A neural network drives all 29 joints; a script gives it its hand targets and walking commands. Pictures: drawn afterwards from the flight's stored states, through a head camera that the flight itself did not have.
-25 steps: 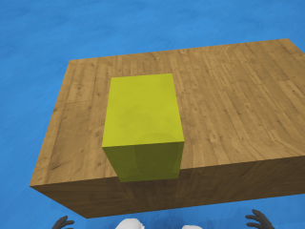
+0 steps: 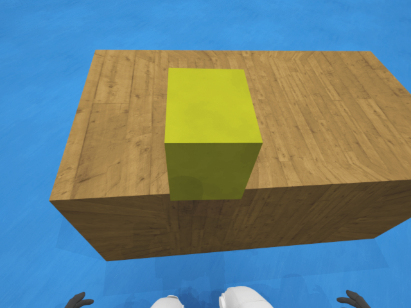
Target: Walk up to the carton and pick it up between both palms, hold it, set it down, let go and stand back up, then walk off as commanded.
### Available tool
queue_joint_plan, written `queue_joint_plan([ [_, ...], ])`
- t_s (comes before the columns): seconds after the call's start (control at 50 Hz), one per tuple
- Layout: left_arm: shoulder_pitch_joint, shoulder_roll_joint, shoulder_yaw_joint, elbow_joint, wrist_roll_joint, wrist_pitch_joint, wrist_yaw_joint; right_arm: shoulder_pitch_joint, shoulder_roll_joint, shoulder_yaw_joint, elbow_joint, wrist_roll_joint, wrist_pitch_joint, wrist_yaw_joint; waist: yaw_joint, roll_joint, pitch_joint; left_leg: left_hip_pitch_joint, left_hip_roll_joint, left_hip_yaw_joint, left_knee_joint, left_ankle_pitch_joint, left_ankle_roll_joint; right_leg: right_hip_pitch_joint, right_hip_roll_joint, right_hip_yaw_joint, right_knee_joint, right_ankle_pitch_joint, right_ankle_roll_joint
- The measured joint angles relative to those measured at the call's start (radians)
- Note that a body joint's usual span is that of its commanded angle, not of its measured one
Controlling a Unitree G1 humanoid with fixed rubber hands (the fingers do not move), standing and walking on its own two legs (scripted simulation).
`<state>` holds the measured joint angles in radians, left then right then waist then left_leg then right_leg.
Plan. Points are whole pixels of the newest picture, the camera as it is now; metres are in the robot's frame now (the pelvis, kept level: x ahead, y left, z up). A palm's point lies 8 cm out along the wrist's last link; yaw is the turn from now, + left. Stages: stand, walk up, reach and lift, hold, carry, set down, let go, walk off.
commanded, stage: walk off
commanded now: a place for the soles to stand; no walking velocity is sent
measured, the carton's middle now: (206, 136) +0.53 -0.01 -0.03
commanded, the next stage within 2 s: none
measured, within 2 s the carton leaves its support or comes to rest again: neither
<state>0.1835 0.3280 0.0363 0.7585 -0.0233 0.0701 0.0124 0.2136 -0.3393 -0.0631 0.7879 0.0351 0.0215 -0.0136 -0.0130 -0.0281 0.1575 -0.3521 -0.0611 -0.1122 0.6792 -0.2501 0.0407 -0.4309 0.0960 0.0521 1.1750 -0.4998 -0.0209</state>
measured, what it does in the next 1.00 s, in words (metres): walks backwards: right foot, then left foot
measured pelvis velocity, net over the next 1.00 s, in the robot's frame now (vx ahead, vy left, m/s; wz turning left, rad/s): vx -0.23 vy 0.02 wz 0.00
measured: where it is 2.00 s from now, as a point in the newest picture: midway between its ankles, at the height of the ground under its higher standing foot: outside the picture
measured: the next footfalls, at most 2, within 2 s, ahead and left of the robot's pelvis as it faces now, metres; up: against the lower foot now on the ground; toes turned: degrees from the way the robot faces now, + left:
right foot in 0.20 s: -0.02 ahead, -0.12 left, +0.00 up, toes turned +3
left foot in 0.66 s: -0.10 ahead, +0.09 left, +0.00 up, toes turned -7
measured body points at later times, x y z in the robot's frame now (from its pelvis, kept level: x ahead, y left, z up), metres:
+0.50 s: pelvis -0.12 -0.03 -0.01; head -0.09 -0.05 +0.44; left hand +0.00 +0.27 -0.10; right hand -0.03 -0.33 -0.13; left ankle -0.11 +0.12 -0.65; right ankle -0.06 -0.12 -0.72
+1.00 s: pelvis -0.23 +0.02 +0.00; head -0.19 +0.06 +0.45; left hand -0.12 +0.30 -0.14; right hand -0.14 -0.31 -0.08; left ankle -0.14 +0.09 -0.72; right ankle -0.25 -0.12 -0.64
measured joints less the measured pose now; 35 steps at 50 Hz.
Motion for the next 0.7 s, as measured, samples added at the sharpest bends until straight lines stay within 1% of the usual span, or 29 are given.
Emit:
queue_joint_plan([
  [0.06,0.0,0.005,0.001,0.0,0.0,0.0,0.0,0.0,0.0,0.0,-0.003,0.0,0.004,0.0,0.0,0.001,0.0,-0.027,0.0,0.006,0.0,0.021,-0.003,0.026,0.0,0.0,-0.017,-0.025,0.0],
  [0.1,0.0,0.005,0.001,0.0,0.0,0.0,-0.003,0.0,0.0,0.0,-0.003,0.0,0.009,0.0,0.0,0.007,-0.001,-0.046,0.0,0.008,0.0,0.037,-0.008,0.053,-0.002,0.001,-0.076,-0.029,0.0],
  [0.14,0.001,0.006,0.001,-0.001,0.0,-0.002,-0.006,0.0,0.0,0.0,-0.004,0.0,0.015,0.0,0.001,0.017,-0.001,-0.065,0.001,0.008,0.0,0.055,-0.018,0.093,-0.01,0.002,-0.184,-0.032,0.0],
  [0.18,0.006,0.006,0.003,-0.001,0.0,-0.009,-0.008,0.0,0.001,0.0,-0.004,0.0,0.024,0.0,0.003,0.026,-0.005,-0.088,0.0,0.011,0.005,0.07,-0.035,0.161,-0.025,0.003,-0.376,0.005,0.0],
  [0.2,0.009,0.006,0.004,0.0,0.0,-0.013,-0.009,-0.004,0.0,0.0,-0.003,0.0,0.03,0.0,0.004,0.034,-0.002,-0.107,0.001,0.012,0.031,0.047,-0.038,0.174,-0.029,0.0,-0.436,0.046,-0.003],
  [0.24,0.013,0.006,0.005,0.0,0.0,-0.014,-0.013,-0.007,0.0,-0.001,-0.002,0.0,0.046,0.0,0.005,0.051,0.019,-0.124,-0.023,-0.026,0.15,-0.135,-0.029,0.173,-0.021,-0.003,-0.428,0.096,-0.018],
  [0.26,0.014,0.006,0.007,0.0,0.0,-0.015,-0.011,-0.004,0.0,-0.001,-0.003,0.0,0.051,0.0,0.005,0.054,0.02,-0.14,-0.04,-0.042,0.233,-0.176,-0.027,0.173,-0.024,-0.002,-0.432,0.111,-0.024],
  [0.32,0.014,0.006,0.009,0.0,0.0,-0.025,-0.006,-0.003,-0.005,-0.001,-0.003,0.0,0.052,0.0,0.004,0.066,0.018,-0.157,-0.054,-0.065,0.418,-0.186,-0.025,0.17,-0.025,-0.004,-0.458,0.148,-0.03],
  [0.36,0.014,0.006,0.01,0.0,0.0,-0.032,-0.006,-0.003,-0.012,-0.001,-0.004,0.0,0.05,0.0,0.003,0.068,0.017,-0.15,-0.054,-0.072,0.483,-0.186,-0.025,0.158,-0.026,-0.004,-0.46,0.162,-0.03],
  [0.4,0.014,0.005,0.01,0.0,0.0,-0.036,-0.005,-0.003,-0.019,-0.002,-0.004,0.0,0.048,0.0,0.003,0.07,0.017,-0.133,-0.054,-0.078,0.503,-0.187,-0.025,0.143,-0.028,-0.004,-0.46,0.175,-0.03],
  [0.48,0.014,0.005,0.01,0.0,0.0,-0.038,-0.004,-0.003,-0.028,-0.002,-0.004,0.0,0.043,0.0,0.003,0.07,0.017,-0.098,-0.054,-0.075,0.503,-0.204,-0.025,0.112,-0.03,-0.005,-0.46,0.201,-0.03],
  [0.54,0.014,0.005,0.01,0.0,0.0,-0.038,-0.004,-0.002,-0.029,-0.001,-0.004,0.0,0.04,0.0,0.002,0.062,0.016,-0.064,-0.053,-0.052,0.468,-0.233,-0.026,0.093,-0.034,-0.005,-0.46,0.219,-0.03],
  [0.6,0.014,0.005,0.01,0.0,0.0,-0.037,-0.004,-0.002,-0.029,-0.001,-0.005,0.0,0.033,0.0,0.001,0.046,0.016,-0.011,-0.034,-0.002,0.339,-0.242,-0.025,0.069,-0.041,-0.006,-0.46,0.24,-0.026],
  [0.64,0.014,0.005,0.01,0.0,0.0,-0.036,-0.004,0.001,-0.029,-0.002,-0.005,0.0,0.024,0.0,0.001,0.034,0.013,0.051,-0.016,0.03,0.17,-0.203,-0.015,0.048,-0.042,-0.007,-0.456,0.254,-0.01],
  [0.66,0.012,0.005,0.01,0.0,0.0,-0.034,-0.004,0.002,-0.029,-0.005,-0.005,0.0,0.018,0.0,0.001,0.026,0.012,0.07,-0.016,0.035,0.107,-0.178,-0.006,0.027,-0.043,-0.005,-0.437,0.244,-0.005],
  [0.68,0.011,0.005,0.01,0.001,0.0,-0.028,-0.002,0.002,-0.028,-0.002,-0.004,0.0,0.015,0.0,0.004,0.014,0.022,0.067,-0.021,0.043,0.106,-0.162,0.006,0.017,-0.046,0.0,-0.404,0.177,-0.005],
  [0.7,0.011,0.005,0.01,0.001,0.0,-0.018,0.001,0.003,-0.028,-0.001,-0.004,0.0,0.014,0.0,0.004,0.008,0.028,0.065,-0.021,0.047,0.106,-0.147,0.016,0.005,-0.039,0.003,-0.349,0.082,-0.005],
])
